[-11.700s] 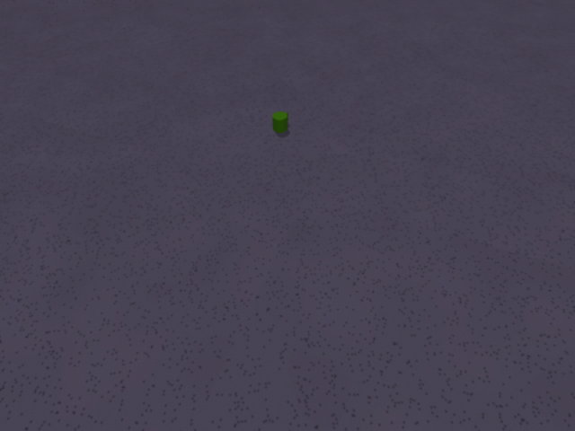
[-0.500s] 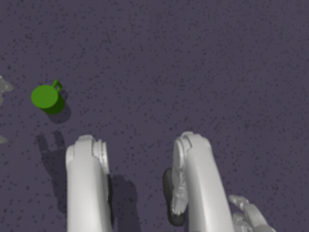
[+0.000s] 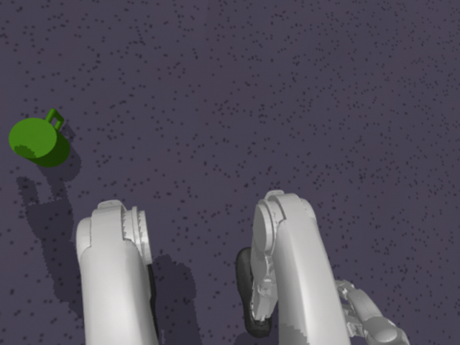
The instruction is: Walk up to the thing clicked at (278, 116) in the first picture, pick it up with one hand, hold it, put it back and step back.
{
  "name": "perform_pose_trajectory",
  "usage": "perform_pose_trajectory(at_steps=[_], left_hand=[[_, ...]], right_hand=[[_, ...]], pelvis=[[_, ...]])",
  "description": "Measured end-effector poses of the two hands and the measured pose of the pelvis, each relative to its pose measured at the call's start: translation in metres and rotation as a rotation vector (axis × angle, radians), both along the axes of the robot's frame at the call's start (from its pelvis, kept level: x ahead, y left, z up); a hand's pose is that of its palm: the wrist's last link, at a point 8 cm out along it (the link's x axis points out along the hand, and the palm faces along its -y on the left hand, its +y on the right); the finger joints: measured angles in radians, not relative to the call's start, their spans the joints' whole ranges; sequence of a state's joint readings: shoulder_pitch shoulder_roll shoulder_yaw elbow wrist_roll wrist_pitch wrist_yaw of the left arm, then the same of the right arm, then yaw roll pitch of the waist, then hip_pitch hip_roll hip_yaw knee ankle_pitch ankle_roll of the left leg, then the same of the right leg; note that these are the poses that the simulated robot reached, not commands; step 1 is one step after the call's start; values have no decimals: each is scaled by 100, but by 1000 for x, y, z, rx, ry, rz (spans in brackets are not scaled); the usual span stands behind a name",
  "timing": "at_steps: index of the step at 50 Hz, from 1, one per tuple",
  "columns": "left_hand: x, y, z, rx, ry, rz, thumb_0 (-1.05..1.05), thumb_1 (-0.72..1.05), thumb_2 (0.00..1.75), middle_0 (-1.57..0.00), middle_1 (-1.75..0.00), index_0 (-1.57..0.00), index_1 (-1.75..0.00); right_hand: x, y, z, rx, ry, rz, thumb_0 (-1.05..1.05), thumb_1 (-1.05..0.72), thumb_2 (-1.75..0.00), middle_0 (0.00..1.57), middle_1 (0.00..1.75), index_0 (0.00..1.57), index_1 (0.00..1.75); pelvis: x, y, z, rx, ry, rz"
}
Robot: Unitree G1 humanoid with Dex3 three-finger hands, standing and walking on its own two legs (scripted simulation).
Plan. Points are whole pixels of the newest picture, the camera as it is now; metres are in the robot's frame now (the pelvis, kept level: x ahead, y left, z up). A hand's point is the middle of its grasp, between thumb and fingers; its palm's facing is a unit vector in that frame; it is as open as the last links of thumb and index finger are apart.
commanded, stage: rise first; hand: left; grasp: from above
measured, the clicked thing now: (45, 137) +0.47 +0.36 -0.28
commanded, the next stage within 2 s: approach in 1.96 s
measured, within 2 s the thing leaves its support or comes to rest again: neither
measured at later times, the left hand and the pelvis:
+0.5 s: hand out of the picture +0.39 +0.42 -0.16, palm faces -0.43 -0.12 -0.90, open 14.3 cm; pelvis +0.00 +0.00 -0.01, yaw -1 degrees
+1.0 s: hand out of the picture +0.40 +0.40 -0.17, palm faces -0.42 -0.12 -0.90, open 14.3 cm; pelvis +0.00 +0.00 -0.02, yaw -1 degrees
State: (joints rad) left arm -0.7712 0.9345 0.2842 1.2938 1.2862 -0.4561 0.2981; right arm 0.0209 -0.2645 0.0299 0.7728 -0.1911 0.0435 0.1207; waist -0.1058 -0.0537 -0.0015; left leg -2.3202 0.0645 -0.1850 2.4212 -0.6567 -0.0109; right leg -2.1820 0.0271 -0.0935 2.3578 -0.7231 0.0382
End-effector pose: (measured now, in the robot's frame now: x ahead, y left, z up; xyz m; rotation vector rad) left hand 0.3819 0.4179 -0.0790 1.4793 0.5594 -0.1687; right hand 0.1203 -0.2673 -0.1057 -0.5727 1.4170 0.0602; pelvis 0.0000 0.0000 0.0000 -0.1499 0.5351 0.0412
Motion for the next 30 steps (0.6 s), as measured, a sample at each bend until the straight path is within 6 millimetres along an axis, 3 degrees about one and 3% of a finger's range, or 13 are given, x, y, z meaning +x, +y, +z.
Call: perform_pose_trajectory(at_steps=[30], left_hand=[[16,-2,-22,-11,-14,5,0,-57,105,-9,-100,-6,-103]], right_hand=[[-10,-4,-8,-17,45,3,0,-90,-90,20,30,20,30]], pelvis=[[4,1,-13,-11,-10,-12]])
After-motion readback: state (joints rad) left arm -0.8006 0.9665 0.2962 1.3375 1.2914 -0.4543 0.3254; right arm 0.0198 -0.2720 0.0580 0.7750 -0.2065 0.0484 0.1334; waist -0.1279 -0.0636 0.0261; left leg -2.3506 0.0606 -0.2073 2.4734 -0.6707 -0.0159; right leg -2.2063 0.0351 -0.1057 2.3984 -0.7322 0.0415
